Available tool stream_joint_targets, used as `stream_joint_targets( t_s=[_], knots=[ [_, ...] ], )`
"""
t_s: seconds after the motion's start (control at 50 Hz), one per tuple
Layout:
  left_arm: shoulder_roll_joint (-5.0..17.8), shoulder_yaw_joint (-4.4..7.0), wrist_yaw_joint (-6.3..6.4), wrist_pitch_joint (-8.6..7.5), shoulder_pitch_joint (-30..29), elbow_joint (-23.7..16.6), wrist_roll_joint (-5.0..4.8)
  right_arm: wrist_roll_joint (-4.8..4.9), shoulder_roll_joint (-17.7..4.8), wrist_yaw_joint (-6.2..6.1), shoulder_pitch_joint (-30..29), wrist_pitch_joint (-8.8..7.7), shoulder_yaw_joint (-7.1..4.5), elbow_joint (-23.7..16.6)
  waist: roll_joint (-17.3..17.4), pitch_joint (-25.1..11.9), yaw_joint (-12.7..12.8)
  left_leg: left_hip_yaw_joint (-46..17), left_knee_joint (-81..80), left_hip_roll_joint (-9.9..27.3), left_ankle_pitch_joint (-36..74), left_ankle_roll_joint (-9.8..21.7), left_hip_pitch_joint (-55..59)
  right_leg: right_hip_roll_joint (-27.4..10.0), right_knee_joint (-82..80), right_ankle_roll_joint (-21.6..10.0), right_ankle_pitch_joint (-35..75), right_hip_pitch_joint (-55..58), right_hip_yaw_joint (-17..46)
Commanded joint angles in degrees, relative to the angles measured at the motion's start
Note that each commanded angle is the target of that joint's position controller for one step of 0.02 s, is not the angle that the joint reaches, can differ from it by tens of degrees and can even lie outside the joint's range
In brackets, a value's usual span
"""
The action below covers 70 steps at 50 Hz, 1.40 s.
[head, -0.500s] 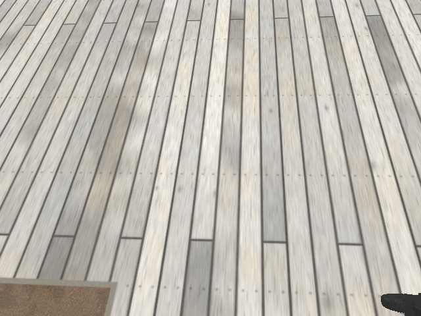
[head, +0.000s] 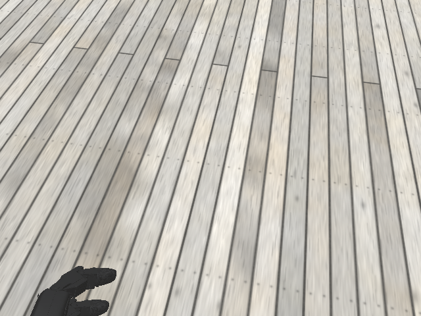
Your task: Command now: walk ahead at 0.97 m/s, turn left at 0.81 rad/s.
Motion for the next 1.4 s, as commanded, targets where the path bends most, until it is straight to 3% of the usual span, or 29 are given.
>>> stream_joint_targets(
  t_s=[0.02, 0.12, 0.16, 0.18, 0.2, 0.22, 0.26, 0.28, 0.34, 0.4, 0.44, 0.5, 0.56, 0.58, 0.6, 0.62, 0.64, 0.66, 0.7, 0.78, 0.86, 0.96, 1.0, 1.02, 1.04, 1.08, 1.1, 1.24, 1.4],
  knots=[
    [2.93, 1.16, -0.12, -0.69, -6.01, -5.32, 0.00, 1.01, -10.49, -1.35, -7.32, -1.22, -2.79, -5.79, 3.60, 5.53, 1.71, -11.84, -12.33, 9.13, -3.18, 6.06, -28.67, 5.01, -13.75, 2.78, 16.74, 21.41, -6.60],
    [8.14, 4.33, 0.71, -0.71, -6.76, -6.07, -3.54, 1.71, -9.73, -1.91, -3.60, 0.27, -3.19, -3.75, 7.06, 1.75, 1.64, -18.22, -0.86, 12.20, 0.38, 2.04, -9.66, 5.27, -23.71, 3.30, 11.53, 23.21, -2.02],
    [11.65, 6.95, 1.25, -0.66, 9.07, -3.80, -4.30, -0.33, -9.92, -1.12, -5.48, 1.17, -2.99, -4.37, 7.90, -9.34, 11.20, -15.18, 19.26, 10.43, 18.14, -1.71, -7.28, 3.63, -20.64, 0.17, 2.77, 38.89, -3.34],
    [14.23, 7.70, 2.05, 0.20, 23.52, -1.99, -3.86, -2.57, -4.85, -0.73, -6.00, 1.21, -1.19, -6.30, 3.12, -20.96, 16.42, -11.13, 39.45, 8.49, 10.41, -2.94, -17.39, -6.23, -15.60, -2.77, -10.84, 58.21, 6.04],
    [19.89, 8.30, 0.57, 0.61, 24.82, 0.77, -1.25, 1.82, 2.12, -0.16, 5.26, 0.26, 1.29, -9.26, -28.56, -30.70, 7.98, -4.90, 60.02, 3.48, -19.68, -5.02, -36.75, -21.48, -30.67, -13.43, -35.67, 73.54, 43.60],
    [13.50, 7.65, 0.27, 1.10, 21.72, -0.67, -1.46, 3.50, -3.58, -1.12, 1.04, 0.75, 1.01, -7.87, -22.64, -23.38, 10.26, -2.04, 65.84, 9.93, -13.53, -5.07, -44.02, -19.72, -35.35, -11.50, -47.32, 67.79, 46.76],
    [8.87, 6.55, 0.85, 2.09, 17.67, 0.54, -1.07, 0.62, -8.60, -1.17, -11.69, 1.23, -0.30, -9.10, -2.77, -8.33, 11.93, 2.06, 63.53, 13.82, -6.07, -5.06, -44.19, -14.45, -34.29, -8.11, -23.32, 52.34, 24.20],
    [8.05, 6.31, 0.87, 2.31, 16.68, 1.81, -0.37, -0.39, -7.94, -0.70, -15.30, 1.17, -0.47, -10.50, -0.45, -3.86, 10.95, 2.22, 60.17, 15.64, -4.28, -4.88, -42.59, -12.26, -34.86, -8.17, -14.08, 45.68, 17.13],
    [3.18, 5.00, 0.32, 1.65, 14.36, 5.10, -0.95, 1.08, -4.08, 0.19, -16.60, 2.77, -0.05, -12.22, -2.95, 0.74, 7.22, 2.31, 55.89, 18.44, -4.79, -4.55, -38.98, -8.93, -37.52, -8.47, -0.81, 36.42, 5.41],
    [6.09, 5.34, -0.15, 1.13, 12.82, 7.56, -1.92, -0.71, -1.38, 0.62, -19.87, 1.85, 1.47, -14.31, -0.29, 5.27, 4.09, 2.94, 40.29, 15.30, -2.98, -6.01, -36.42, -9.01, -39.39, -11.00, 25.37, 29.11, -0.94],
    [10.29, 6.27, 0.16, 1.26, 10.51, 7.73, -2.63, -2.05, -1.94, 2.18, -21.63, -0.22, 1.98, -13.66, 0.15, 4.06, 3.65, 8.21, 23.56, 13.28, 9.72, -6.03, -25.21, -4.88, -41.20, -10.01, 28.38, 24.38, -6.44],
    [14.58, 7.35, 0.37, 1.32, 16.58, 10.71, -3.81, -2.30, -5.76, 3.33, -26.30, -1.69, 0.77, -14.24, -0.84, 1.80, 4.48, 7.27, 12.98, 9.94, 19.18, -5.26, -16.71, -6.87, -40.83, -9.22, 29.56, 30.60, -3.99],
    [14.13, 6.94, 0.84, 2.61, 17.14, 11.11, -3.70, -4.01, -10.99, 1.79, -15.89, -1.75, -1.64, -10.75, -2.29, -7.15, -2.78, 7.50, 7.17, 9.19, 28.05, -2.68, 0.79, -3.10, -22.38, -4.00, 36.94, 32.49, -5.18],
    [11.26, 5.92, 1.00, 2.90, 17.39, 9.10, -2.51, -5.13, -14.22, 0.66, -10.25, -1.24, -2.37, -10.10, 1.20, -14.09, -4.65, 0.81, 12.21, 18.50, 47.43, -0.70, 15.32, 0.91, -7.68, -1.13, 19.09, 22.81, -5.82],
    [3.19, 3.52, 0.82, 3.83, 29.77, 9.96, -2.07, -6.83, -16.34, 0.05, -11.06, -0.22, -1.83, -11.74, 17.26, -26.45, 1.50, -17.90, 16.34, 38.90, 71.01, 9.59, 29.81, 8.06, 18.80, 2.54, -31.55, 9.05, -5.48],
    [8.47, 4.47, 0.97, 4.45, 32.64, 11.57, -2.85, -5.23, -13.57, -0.01, -11.68, 1.00, -1.40, -12.96, 14.19, -34.10, 0.37, -19.37, 14.80, 37.92, 68.29, 10.78, 26.93, 6.61, 25.97, 2.78, -33.65, 9.85, 2.07],
    [11.00, 5.50, 1.26, 5.23, 27.15, 9.77, -4.22, -3.63, -11.78, 0.19, -15.06, 1.70, -1.16, -12.80, 11.30, -27.39, 1.21, -13.36, 11.57, 35.44, 56.36, 10.57, 21.22, 4.24, 27.05, 3.42, -30.68, 4.61, -1.35],
    [10.64, 5.68, 2.12, 6.13, 23.28, 9.01, -3.87, -2.33, -9.59, 0.18, -17.88, 1.83, -0.81, -11.60, 7.11, -19.67, 2.30, -8.82, 8.48, 32.00, 48.37, 8.63, 14.06, 2.10, 24.14, 4.11, -26.56, 1.64, -4.28],
    [8.51, 5.99, 2.97, 9.01, 24.30, 9.14, -3.27, -2.54, -6.89, 0.08, -22.72, 1.92, -0.28, -10.52, 8.80, -11.87, 6.40, -1.55, 2.25, 28.92, 37.35, 6.91, -0.92, -0.49, 23.24, 5.98, -22.00, 6.40, -5.60],
    [5.43, 5.99, 3.28, 11.53, 20.47, 5.39, -2.66, -3.56, -7.99, -0.86, -28.01, 1.11, -1.61, -8.95, 8.46, -7.56, 8.40, 6.83, -5.21, 29.67, 24.11, 7.22, -12.13, -2.81, 13.90, 5.73, -15.03, 10.80, -7.58],
    [5.68, 6.00, 1.08, 11.77, 15.51, 2.88, -2.49, -2.51, -9.77, -2.00, -29.79, 1.60, -2.56, -7.58, 7.93, -8.23, 7.72, 14.07, -5.43, 29.27, 17.81, 5.26, -11.40, -2.92, 0.57, 2.50, -3.46, 16.98, -9.48],
    [8.58, 7.48, -0.71, 13.29, 11.97, -0.17, -2.43, -0.19, -12.13, -0.93, -28.85, 3.18, -3.82, -5.57, 6.21, -6.34, 7.81, 17.25, 1.32, 31.01, 11.03, 0.65, -6.45, -0.52, -12.20, -1.94, -5.50, 21.06, -13.74],
    [12.19, 9.33, 0.34, 13.11, 15.65, 0.66, -1.51, -0.02, -9.15, -0.48, -24.29, 4.16, -3.49, -3.22, -2.56, -4.98, 8.31, 21.50, 16.01, 25.18, -0.42, -5.53, -10.77, 0.66, -21.77, -6.23, 6.00, 28.14, -9.18],
    [20.40, 11.15, 1.54, 12.56, 16.07, -0.98, -1.92, -2.51, -7.49, -0.46, -22.17, 4.76, -3.03, -4.46, -21.40, -1.77, 5.82, 24.99, 35.92, 15.85, -23.76, -11.82, -27.12, -11.42, -28.06, -13.60, 28.41, 33.91, 12.15],
    [20.88, 10.53, 0.84, 10.39, 15.67, -2.66, 0.20, -3.58, -8.17, -1.22, -27.83, 4.89, -2.90, -7.34, -17.75, -6.04, 7.78, 11.03, 47.18, 9.78, -26.96, -12.61, -34.76, -14.75, -31.93, -21.41, 18.47, 32.83, 25.55],
    [17.77, 9.89, 0.27, 7.94, 12.81, -2.45, -1.07, -1.70, -9.51, -1.97, -29.41, 4.62, -3.45, -7.36, -7.22, -6.14, 6.53, 4.66, 48.62, 10.92, -16.66, -9.75, -37.98, -11.44, -33.46, -17.47, 8.85, 33.66, 18.37],
    [15.49, 9.28, 0.79, 8.11, 10.09, -3.06, -2.24, -2.16, -10.17, -2.39, -28.34, 4.37, -3.75, -6.17, -4.07, -6.42, 5.21, 3.59, 46.65, 11.93, -12.60, -9.32, -37.92, -9.74, -32.46, -14.82, 7.06, 33.67, 15.94],
    [14.29, 8.83, 3.49, 10.10, 8.07, -5.93, -2.34, -1.51, -7.28, -1.50, -28.21, 3.59, -2.77, -4.37, -4.20, -10.30, 4.88, 1.68, 29.76, 7.04, -4.40, -12.32, -29.20, -4.01, -29.36, -12.85, 9.71, 31.82, 14.88],
    [14.25, 9.22, 2.63, 11.26, 5.85, -7.43, -2.52, -0.92, -9.58, -0.22, -25.88, 2.50, -3.53, -3.76, -9.09, -8.68, 5.30, 0.05, 13.34, 5.70, -4.71, -10.86, -17.79, -0.86, -27.89, -11.10, 3.92, 27.58, 24.47]
  ],
)
Next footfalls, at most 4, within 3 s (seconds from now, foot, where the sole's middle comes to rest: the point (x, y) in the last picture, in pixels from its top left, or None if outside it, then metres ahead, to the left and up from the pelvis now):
0.18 right None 0.39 -0.18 -0.78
0.58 left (148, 277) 0.64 0.18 -0.78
1.00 right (225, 259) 0.68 -0.08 -0.78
1.46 left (166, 242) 0.76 0.11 -0.78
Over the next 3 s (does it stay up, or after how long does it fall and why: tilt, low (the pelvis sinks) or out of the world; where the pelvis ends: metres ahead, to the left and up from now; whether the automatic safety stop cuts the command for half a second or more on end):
stays up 1.57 -0.01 0.00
